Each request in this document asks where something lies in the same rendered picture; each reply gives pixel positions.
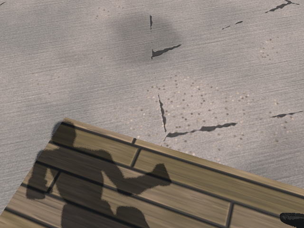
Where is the robot right hand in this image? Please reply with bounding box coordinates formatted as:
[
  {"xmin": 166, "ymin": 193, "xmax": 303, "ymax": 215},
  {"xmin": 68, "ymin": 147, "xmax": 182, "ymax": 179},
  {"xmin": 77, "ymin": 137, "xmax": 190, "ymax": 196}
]
[{"xmin": 279, "ymin": 213, "xmax": 304, "ymax": 228}]

